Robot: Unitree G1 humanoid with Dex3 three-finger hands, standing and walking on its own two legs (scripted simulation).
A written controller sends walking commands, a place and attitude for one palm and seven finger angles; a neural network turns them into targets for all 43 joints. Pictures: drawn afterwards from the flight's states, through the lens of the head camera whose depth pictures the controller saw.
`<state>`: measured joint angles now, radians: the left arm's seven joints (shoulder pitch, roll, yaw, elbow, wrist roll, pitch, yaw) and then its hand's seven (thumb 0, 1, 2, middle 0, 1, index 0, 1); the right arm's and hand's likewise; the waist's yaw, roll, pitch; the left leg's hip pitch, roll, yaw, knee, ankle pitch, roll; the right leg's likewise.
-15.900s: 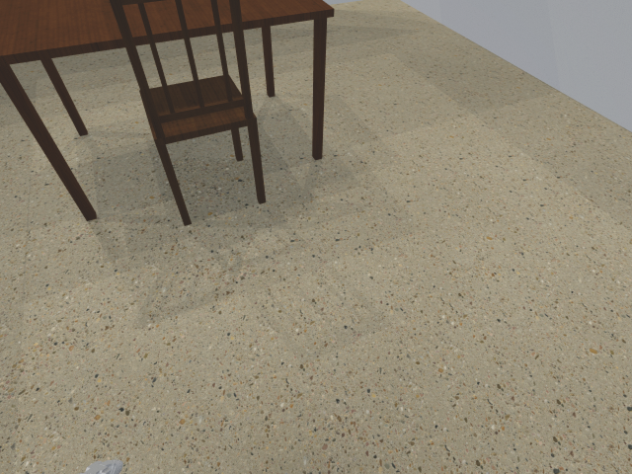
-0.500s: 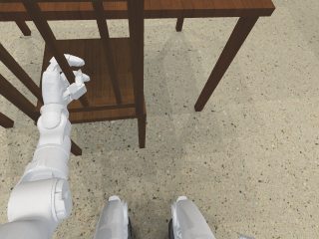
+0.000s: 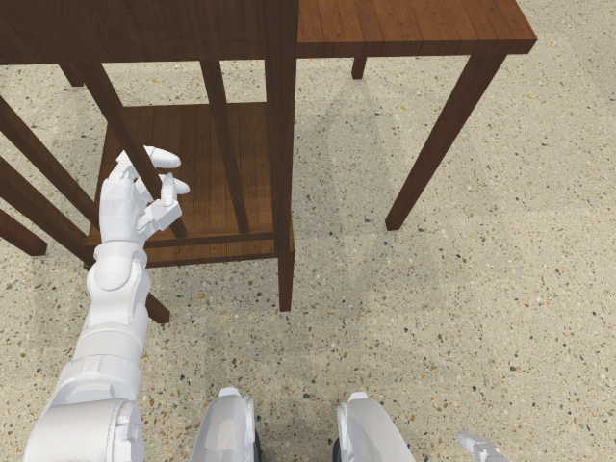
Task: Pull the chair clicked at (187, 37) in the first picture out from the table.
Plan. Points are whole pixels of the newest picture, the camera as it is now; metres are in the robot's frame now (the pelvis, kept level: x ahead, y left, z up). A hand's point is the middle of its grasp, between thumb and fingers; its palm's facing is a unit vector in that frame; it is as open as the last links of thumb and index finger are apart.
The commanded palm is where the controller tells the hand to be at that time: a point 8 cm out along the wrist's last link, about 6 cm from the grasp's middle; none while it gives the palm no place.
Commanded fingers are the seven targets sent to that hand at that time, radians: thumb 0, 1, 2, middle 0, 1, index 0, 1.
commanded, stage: hook a spindle and tug to test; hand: left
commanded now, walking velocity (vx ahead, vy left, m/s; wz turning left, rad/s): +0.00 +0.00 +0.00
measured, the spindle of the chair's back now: (148, 173) +0.47 +0.19 +0.05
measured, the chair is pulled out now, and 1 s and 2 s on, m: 0.04 0.19 0.28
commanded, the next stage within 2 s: step backward, pulling the chair out in 0.04 s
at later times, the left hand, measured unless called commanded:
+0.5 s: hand (177, 224) +0.40 +0.15 +0.04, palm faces +0.03 -0.99 -0.16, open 4.9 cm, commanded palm +0.39 +0.19 +0.04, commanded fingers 0.00 0.90 0.90 -0.50 -1.45 -0.50 -1.45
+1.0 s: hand (183, 309) +0.30 +0.13 +0.04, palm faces +0.06 -0.98 -0.18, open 4.9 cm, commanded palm +0.31 +0.18 +0.05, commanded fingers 0.00 0.90 0.90 -0.50 -1.45 -0.50 -1.45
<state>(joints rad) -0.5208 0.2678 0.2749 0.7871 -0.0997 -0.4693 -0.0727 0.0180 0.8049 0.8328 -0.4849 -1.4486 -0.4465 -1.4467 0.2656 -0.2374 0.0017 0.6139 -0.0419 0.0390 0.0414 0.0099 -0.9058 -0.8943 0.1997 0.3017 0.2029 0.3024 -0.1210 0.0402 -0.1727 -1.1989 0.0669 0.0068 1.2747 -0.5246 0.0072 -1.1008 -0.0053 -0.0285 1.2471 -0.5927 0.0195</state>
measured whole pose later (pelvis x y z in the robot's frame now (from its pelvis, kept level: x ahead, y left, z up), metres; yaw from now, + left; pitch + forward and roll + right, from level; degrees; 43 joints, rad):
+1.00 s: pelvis -0.07 -0.01 +0.10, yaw +1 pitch +4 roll +0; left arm -0.51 0.18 0.07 1.09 -0.08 -0.23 0.09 0.03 0.76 0.83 -0.38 -1.14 -0.50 -1.45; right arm 0.21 -0.26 0.01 0.76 0.06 -0.03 -0.13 0.01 -0.90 -0.89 0.20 0.30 0.21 0.30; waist -0.07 0.05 0.14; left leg -0.52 0.03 0.03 0.61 -0.24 -0.01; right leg -0.46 -0.02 -0.02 0.61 -0.22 0.01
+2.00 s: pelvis -0.16 +0.00 +0.10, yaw +1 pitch +1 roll +0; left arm -0.56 0.20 0.01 1.08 -0.05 -0.16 0.10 0.02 0.74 0.81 -0.35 -1.24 -0.50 -1.44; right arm 0.21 -0.29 0.01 0.76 0.06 -0.03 -0.14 0.01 -0.90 -0.89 0.20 0.30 0.20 0.30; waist -0.06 0.00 0.16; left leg -0.46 0.03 0.01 0.62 -0.18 -0.01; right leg -0.52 -0.06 -0.03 0.63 -0.24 0.02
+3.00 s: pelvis -0.32 -0.01 +0.10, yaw +1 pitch +1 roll +0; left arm -0.59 0.25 0.05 1.08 -0.02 -0.15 0.08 0.04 0.72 0.78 -0.39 -1.32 -0.50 -1.44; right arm 0.15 -0.25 0.00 0.75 0.05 -0.03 -0.12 0.01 -0.90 -0.89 0.20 0.30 0.20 0.30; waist -0.05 0.01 0.19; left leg -0.48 0.04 -0.02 0.67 -0.27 -0.03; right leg -0.46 -0.03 -0.02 0.63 -0.19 0.02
